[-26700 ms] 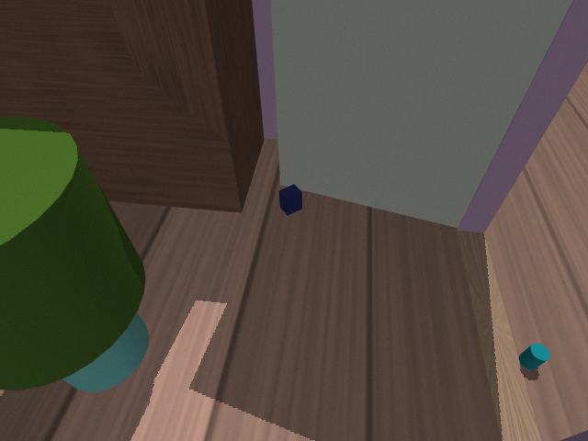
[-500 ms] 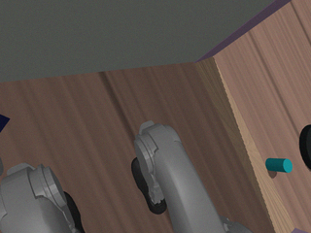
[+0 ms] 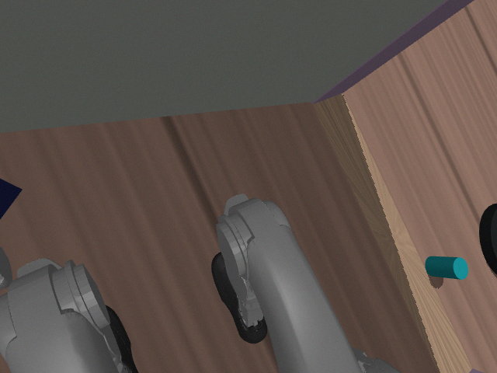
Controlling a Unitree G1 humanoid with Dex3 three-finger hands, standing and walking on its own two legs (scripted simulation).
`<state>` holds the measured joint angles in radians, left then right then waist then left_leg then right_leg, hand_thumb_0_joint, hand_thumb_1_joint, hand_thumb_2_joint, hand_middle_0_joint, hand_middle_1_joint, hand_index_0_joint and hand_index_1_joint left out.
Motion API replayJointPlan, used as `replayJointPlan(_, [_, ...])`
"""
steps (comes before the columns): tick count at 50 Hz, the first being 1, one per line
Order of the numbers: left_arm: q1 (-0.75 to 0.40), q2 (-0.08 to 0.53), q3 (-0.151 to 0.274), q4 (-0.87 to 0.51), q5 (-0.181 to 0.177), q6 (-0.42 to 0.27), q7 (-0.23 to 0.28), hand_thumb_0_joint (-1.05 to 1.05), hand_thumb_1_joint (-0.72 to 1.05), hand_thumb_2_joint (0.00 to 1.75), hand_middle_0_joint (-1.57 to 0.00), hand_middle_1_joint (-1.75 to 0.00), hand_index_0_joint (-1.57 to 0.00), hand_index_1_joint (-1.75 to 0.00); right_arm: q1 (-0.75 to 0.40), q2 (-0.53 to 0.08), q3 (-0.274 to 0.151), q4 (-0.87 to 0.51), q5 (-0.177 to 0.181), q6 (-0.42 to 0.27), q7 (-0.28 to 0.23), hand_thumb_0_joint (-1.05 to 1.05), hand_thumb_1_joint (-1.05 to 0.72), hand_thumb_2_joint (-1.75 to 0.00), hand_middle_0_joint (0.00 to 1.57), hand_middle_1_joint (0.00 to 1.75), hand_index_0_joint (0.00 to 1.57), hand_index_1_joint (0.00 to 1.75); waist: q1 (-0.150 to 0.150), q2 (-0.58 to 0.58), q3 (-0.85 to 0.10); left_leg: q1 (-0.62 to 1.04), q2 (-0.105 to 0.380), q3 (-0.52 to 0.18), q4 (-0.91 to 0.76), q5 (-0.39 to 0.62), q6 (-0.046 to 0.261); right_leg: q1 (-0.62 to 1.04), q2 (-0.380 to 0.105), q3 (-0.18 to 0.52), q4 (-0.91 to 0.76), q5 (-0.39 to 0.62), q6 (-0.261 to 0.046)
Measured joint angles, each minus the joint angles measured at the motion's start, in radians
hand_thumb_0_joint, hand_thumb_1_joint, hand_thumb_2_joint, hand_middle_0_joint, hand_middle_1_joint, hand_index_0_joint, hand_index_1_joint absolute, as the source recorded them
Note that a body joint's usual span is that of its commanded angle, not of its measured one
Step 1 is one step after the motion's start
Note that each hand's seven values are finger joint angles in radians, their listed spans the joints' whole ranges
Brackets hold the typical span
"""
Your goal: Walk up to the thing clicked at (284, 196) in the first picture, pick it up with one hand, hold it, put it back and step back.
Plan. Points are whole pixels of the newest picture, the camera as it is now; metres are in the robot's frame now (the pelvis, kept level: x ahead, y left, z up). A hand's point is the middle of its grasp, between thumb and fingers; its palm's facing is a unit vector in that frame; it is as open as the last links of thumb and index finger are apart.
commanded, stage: withdraw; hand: left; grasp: from above
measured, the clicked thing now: out of the picture +0.44 +0.31 -0.27
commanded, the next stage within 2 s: home in 0.94 s
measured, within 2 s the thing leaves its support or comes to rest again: neither
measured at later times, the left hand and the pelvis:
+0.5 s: hand out of the picture +0.38 +0.32 -0.05, palm faces -0.49 -0.15 -0.86, open 11.8 cm; pelvis +0.00 +0.00 +0.06, yaw +7 degrees
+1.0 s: hand out of the picture +0.43 +0.32 -0.12, palm faces -0.34 -0.08 -0.94, open 10.7 cm; pelvis +0.00 +0.00 +0.03, yaw +6 degrees
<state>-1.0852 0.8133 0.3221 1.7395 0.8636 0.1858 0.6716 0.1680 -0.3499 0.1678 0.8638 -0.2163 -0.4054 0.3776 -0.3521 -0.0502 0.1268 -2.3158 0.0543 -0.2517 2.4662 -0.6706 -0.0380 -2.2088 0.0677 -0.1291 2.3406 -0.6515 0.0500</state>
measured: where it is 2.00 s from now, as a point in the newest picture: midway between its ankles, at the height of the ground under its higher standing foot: (188, 342)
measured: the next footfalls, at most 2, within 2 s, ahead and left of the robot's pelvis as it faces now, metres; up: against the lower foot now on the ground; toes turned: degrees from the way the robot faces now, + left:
none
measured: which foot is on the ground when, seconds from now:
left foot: down 0.00-1.00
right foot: down 0.00-1.00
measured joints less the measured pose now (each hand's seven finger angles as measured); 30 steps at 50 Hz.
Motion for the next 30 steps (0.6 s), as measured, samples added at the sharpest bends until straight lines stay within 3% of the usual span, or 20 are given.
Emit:
replayJointPlan(4, [0.082,-0.077,-0.03,-0.182,-0.012,-0.001,-0.049,0.0,-0.29,0.76,-0.33,-0.75,-0.33,-0.75,0.023,0.014,-0.024,0.001,0.018,0.026,0.003,0.01,-0.91,-0.9,0.19,0.29,0.2,0.3,0.036,0.019,-0.048,0.002,0.0,0.013,-0.013,-0.007,-0.002,-0.002,-0.005,0.009,-0.003,-0.012,-0.005])
replayJointPlan(9, [0.22,-0.165,-0.12,-0.421,0.012,0.009,-0.147,0.0,-0.27,0.74,-0.34,-0.73,-0.34,-0.73,0.024,0.036,-0.075,-0.005,0.078,0.111,-0.022,0.01,-0.91,-0.9,0.19,0.29,0.2,0.3,0.095,0.073,-0.166,0.01,0.0,0.043,-0.046,-0.021,0.003,0.0,-0.015,0.03,-0.018,-0.037,-0.007])
replayJointPlan(15, [0.272,-0.182,-0.267,-0.49,0.051,-0.006,-0.345,0.0,-0.21,0.72,-0.38,-0.67,-0.37,-0.68,-0.034,0.049,-0.142,-0.051,0.12,0.178,-0.073,0.01,-0.92,-0.9,0.19,0.29,0.2,0.3,0.165,0.12,-0.229,0.075,0.005,0.094,-0.115,-0.014,0.021,0.056,-0.024,0.069,-0.064,-0.043,-0.002])
replayJointPlan(20, [0.335,-0.21,-0.351,-0.637,0.057,-0.109,-0.524,0.0,-0.19,0.72,-0.4,-0.66,-0.39,-0.67,-0.049,0.05,-0.178,-0.109,0.14,0.211,-0.128,0.01,-0.92,-0.9,0.19,0.29,0.2,0.3,0.225,0.112,-0.226,0.146,0.001,0.125,-0.185,0.007,0.024,0.119,-0.036,0.089,-0.115,-0.033,-0.005])
replayJointPlan(24, [0.363,-0.213,-0.38,-0.724,0.133,-0.253,-0.592,0.0,-0.16,0.71,-0.43,-0.62,-0.42,-0.64,-0.055,0.046,-0.18,-0.131,0.146,0.247,-0.191,0.01,-0.91,-0.9,0.19,0.29,0.2,0.3,0.248,0.087,-0.234,0.184,-0.007,0.131,-0.229,0.022,0.019,0.156,-0.047,0.091,-0.15,-0.027,-0.012])
replayJointPlan(30, [0.283,-0.164,-0.392,-0.639,0.253,-0.398,-0.575,0.0,-0.11,0.68,-0.47,-0.58,-0.46,-0.6,-0.066,0.045,-0.162,-0.146,0.147,0.298,-0.265,0.01,-0.91,-0.9,0.19,0.29,0.2,0.3,0.223,0.047,-0.24,0.185,-0.014,0.127,-0.247,0.039,0.015,0.157,-0.053,0.085,-0.163,-0.014,-0.019])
